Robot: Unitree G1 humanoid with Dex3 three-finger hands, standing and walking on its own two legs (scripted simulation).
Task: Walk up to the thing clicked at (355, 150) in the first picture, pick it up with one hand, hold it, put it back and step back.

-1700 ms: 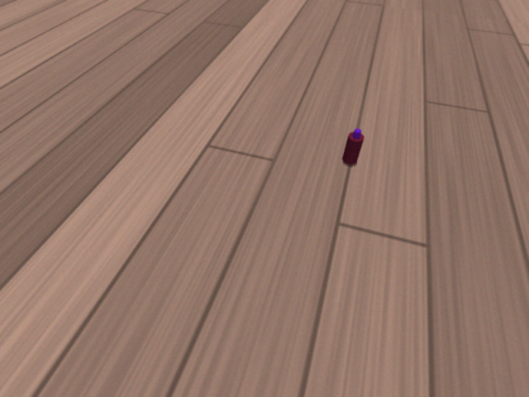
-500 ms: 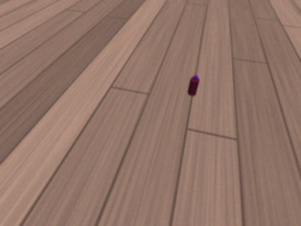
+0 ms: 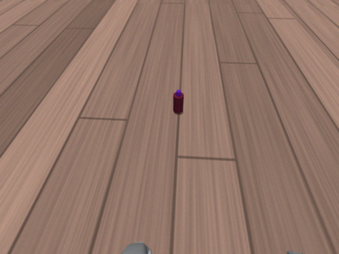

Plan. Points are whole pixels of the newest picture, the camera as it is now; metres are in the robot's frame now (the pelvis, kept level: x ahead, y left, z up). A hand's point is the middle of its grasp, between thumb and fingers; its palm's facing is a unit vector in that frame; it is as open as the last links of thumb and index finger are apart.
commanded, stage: walk up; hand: left
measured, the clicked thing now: (178, 100) +1.39 +0.03 -0.66
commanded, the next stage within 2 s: none
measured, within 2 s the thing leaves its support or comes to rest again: neither
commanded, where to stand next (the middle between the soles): +1.00 -0.13 m, yaw -10 degrees
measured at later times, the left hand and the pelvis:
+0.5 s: hand (99, 166) +0.40 +0.28 -0.13, palm faces -0.22 -0.91 -0.35, open 7.4 cm; pelvis +0.24 +0.02 +0.00, yaw -8 degrees
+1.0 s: hand (125, 135) +0.55 +0.22 -0.13, palm faces -0.18 -0.91 -0.36, open 7.4 cm; pelvis +0.47 -0.04 +0.00, yaw -11 degrees
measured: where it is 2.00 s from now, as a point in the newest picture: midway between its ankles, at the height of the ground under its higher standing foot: (193, 161)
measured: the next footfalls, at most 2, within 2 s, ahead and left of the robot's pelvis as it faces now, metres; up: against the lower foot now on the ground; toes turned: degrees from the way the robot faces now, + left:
left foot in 0.16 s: +0.24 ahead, +0.15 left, +0.00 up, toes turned +4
right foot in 0.62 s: +0.45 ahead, -0.15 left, +0.00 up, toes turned -13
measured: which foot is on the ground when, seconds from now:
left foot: up 0.00-0.14, down 0.16-0.64, up 0.66-1.00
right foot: down 0.00-0.18, up 0.20-0.60, down 0.62-1.00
